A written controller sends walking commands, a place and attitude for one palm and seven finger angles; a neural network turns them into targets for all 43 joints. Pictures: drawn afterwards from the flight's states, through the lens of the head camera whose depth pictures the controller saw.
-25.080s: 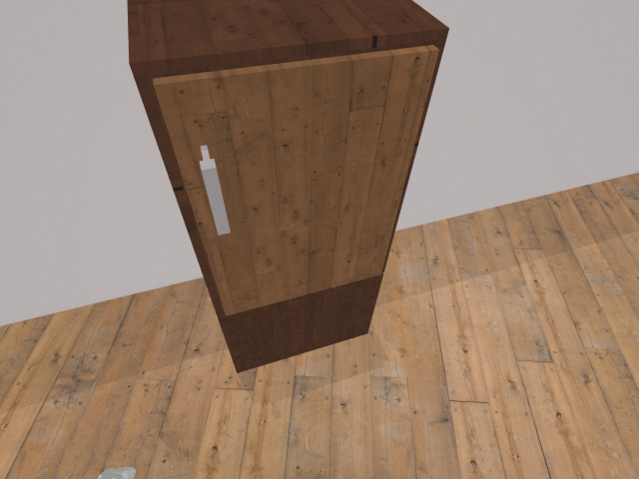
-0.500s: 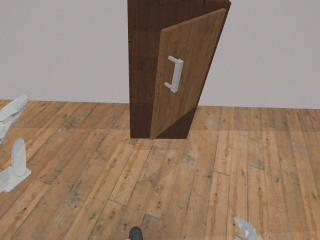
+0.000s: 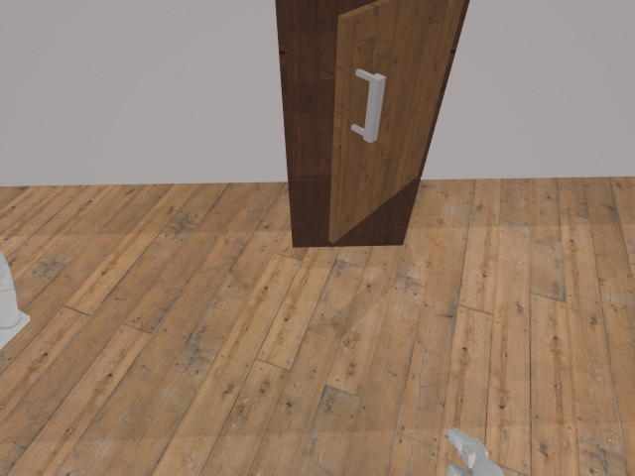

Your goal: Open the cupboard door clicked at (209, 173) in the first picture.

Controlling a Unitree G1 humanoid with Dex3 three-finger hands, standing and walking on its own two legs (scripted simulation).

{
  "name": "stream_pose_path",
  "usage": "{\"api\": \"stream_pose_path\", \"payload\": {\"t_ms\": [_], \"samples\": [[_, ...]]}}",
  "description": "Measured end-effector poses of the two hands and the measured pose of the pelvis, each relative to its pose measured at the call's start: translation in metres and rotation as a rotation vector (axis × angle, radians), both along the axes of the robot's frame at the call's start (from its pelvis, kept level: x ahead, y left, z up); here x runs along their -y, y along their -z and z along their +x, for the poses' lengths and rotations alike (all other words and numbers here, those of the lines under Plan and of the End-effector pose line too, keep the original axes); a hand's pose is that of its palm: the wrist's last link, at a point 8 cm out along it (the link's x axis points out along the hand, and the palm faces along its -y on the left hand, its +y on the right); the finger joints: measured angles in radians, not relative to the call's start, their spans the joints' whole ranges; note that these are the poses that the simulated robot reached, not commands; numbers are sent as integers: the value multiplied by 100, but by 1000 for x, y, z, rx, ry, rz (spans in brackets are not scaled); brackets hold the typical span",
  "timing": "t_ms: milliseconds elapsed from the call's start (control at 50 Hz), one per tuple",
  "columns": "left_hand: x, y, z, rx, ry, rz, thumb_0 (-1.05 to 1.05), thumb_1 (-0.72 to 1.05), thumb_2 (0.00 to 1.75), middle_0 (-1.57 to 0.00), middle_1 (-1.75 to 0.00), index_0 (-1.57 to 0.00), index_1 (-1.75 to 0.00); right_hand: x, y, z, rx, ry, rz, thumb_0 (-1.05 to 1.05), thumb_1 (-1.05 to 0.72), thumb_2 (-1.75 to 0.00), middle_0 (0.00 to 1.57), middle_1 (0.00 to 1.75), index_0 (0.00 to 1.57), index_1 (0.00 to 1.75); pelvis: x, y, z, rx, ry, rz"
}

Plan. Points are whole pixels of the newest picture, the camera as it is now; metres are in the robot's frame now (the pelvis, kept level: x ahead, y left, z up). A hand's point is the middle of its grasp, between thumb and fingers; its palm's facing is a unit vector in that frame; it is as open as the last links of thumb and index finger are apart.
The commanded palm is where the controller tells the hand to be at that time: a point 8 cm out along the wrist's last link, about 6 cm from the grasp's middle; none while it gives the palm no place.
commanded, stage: stop stepping back and stand still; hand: left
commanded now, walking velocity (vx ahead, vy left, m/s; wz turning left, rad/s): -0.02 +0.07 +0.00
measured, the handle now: (366, 106) +0.78 -0.04 +0.06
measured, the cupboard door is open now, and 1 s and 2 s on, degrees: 44 44 44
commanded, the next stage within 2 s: let the arm hang, fingers relaxed in 0.96 s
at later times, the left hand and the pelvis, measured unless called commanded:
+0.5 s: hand (81, 268) +0.26 +0.24 +0.19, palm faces +0.41 -0.73 -0.54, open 7.4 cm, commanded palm +0.19 +0.28 +0.19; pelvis +0.05 -0.02 +0.00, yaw -1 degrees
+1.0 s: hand (76, 283) +0.26 +0.26 +0.16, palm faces +0.36 -0.79 -0.49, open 7.4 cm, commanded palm +0.20 +0.30 +0.19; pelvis +0.05 +0.01 +0.01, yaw -1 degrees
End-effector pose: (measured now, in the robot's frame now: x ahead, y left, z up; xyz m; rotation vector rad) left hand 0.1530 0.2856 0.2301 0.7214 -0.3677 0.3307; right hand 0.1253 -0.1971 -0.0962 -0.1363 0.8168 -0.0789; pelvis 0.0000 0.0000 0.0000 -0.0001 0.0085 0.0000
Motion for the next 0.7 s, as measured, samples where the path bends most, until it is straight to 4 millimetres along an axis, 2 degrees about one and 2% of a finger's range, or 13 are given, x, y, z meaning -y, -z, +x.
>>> {"api": "stream_pose_path", "payload": {"t_ms": [60,120,220,260,340,440,520,620,700], "samples": [[5,9,7,-38,-65,27,1,89,89,-21,-30,-21,-30,19,25,4,-49,12,13,1,-89,-90,21,30,20,30,11,12,2,-3,-8,0],[5,27,15,-116,-118,-51,1,89,89,-21,-30,-21,-30,41,31,9,-90,28,-7,2,-90,-90,21,30,20,30,14,7,5,11,-13,9],[15,48,26,-222,-130,-138,1,89,89,-21,-30,-21,-30,71,10,26,-46,77,-62,2,-90,-90,21,30,20,30,19,-5,16,18,6,36],[23,45,33,-201,-94,-145,1,89,89,-22,-30,-21,-30,79,-2,35,-13,80,-94,2,-90,-90,20,30,20,30,22,-7,20,23,4,39],[33,26,45,-84,-6,-121,1,89,89,-22,-30,-21,-30,88,-21,58,57,69,-151,2,-90,-90,20,29,20,30,23,-5,32,33,2,22],[20,15,57,-19,-1,-79,1,89,89,-22,-30,-21,-30,82,-30,84,108,80,-142,2,-90,-90,20,29,19,30,20,-3,45,29,12,13],[5,26,65,-91,-64,-97,1,89,89,-22,-30,-21,-30,66,-29,98,124,62,-93,1,-90,-90,20,29,19,30,17,-5,50,7,19,5],[7,48,70,-189,-74,-173,1,89,89,-21,-30,-21,-30,45,-22,99,96,34,-51,1,-90,-90,20,29,20,30,13,-7,53,-1,23,4],[13,49,69,-201,-40,-192,1,89,89,-22,-30,-21,-30,34,-19,94,65,17,-46,1,-90,-90,20,30,20,30,10,-7,56,1,19,4]]}}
